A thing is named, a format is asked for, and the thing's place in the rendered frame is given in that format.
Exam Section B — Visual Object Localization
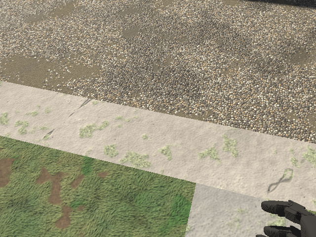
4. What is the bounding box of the right robot hand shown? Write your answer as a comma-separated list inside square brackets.
[256, 199, 316, 237]

